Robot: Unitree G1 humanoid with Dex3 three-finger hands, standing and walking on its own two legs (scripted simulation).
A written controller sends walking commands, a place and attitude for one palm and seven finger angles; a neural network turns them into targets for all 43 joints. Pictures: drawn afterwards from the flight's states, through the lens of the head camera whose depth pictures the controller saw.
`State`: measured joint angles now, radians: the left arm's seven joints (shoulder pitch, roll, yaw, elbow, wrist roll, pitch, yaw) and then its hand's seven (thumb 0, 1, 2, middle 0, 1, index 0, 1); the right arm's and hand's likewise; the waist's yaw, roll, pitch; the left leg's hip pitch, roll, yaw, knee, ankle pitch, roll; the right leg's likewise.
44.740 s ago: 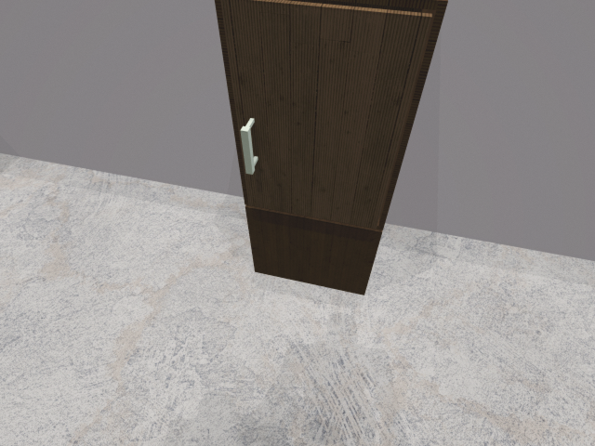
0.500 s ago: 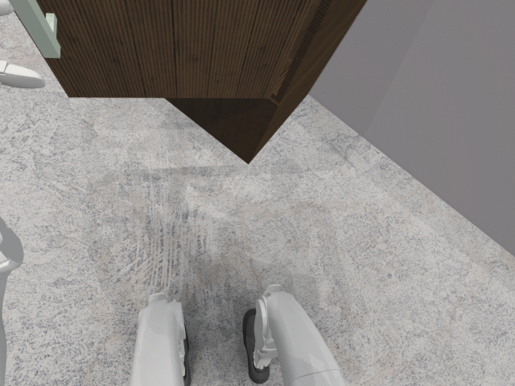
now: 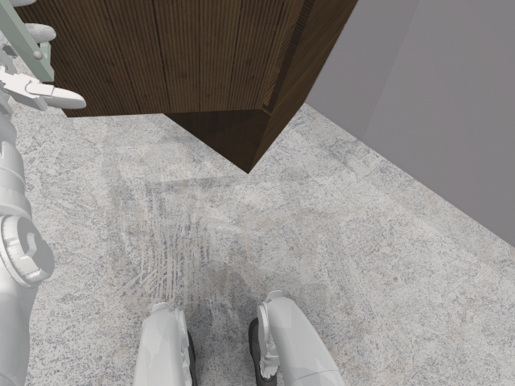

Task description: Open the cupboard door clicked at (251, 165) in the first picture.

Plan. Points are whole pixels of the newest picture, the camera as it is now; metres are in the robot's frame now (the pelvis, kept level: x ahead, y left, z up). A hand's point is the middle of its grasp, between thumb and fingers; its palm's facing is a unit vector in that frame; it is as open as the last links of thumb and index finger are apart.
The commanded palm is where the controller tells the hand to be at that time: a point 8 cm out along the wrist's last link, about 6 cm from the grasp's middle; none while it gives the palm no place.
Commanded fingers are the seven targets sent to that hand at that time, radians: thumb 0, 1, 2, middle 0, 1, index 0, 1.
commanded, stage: slide the fingers in behind the handle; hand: left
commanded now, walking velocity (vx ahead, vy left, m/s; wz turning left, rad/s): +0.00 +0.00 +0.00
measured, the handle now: (22, 27) +0.60 +0.25 +0.05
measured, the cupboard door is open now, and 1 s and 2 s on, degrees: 44 44 71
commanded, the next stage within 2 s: close the thumb around the handle in 0.40 s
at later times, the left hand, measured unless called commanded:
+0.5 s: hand (41, 56) +0.56 +0.22 +0.06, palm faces +0.06 -1.00 -0.02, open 14.0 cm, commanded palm +0.54 +0.25 +0.05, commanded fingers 0.00 -0.44 0.32 -0.30 -1.21 -0.30 -1.21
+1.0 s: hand (37, 56) +0.56 +0.23 +0.05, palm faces +0.06 -1.00 -0.01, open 7.5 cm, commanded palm +0.55 +0.25 +0.05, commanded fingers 0.00 0.90 0.90 -0.40 -1.35 -0.40 -1.35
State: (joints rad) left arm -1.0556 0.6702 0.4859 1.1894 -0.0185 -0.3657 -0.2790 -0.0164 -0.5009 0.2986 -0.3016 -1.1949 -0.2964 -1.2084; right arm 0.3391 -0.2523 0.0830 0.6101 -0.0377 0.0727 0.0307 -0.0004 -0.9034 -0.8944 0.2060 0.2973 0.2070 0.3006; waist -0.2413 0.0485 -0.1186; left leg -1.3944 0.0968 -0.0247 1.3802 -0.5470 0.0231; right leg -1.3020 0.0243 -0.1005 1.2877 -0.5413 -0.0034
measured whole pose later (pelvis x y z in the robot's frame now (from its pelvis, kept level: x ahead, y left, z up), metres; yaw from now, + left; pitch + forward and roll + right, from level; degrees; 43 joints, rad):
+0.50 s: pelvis +0.00 -0.01 +0.00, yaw +0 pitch +32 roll -6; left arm -1.07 0.68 0.48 1.20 -0.02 -0.36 -0.28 -0.02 -0.50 0.30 -0.30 -1.19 -0.30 -1.20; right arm 0.35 -0.27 0.07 0.63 -0.03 0.08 0.02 0.00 -0.90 -0.89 0.21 0.30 0.21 0.30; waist -0.24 0.04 -0.12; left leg -1.40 0.10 -0.03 1.38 -0.54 0.01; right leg -1.31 0.03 -0.10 1.29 -0.54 -0.01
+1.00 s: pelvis +0.00 +0.00 +0.00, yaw +0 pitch +32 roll -6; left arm -1.07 0.68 0.48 1.19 -0.02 -0.35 -0.29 0.00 0.42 0.69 -0.37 -1.29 -0.37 -1.30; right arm 0.35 -0.26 0.08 0.63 -0.03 0.07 0.02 0.00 -0.90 -0.89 0.21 0.30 0.21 0.30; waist -0.24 0.05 -0.12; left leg -1.41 0.10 -0.03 1.39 -0.54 0.02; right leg -1.32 0.03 -0.10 1.29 -0.54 0.00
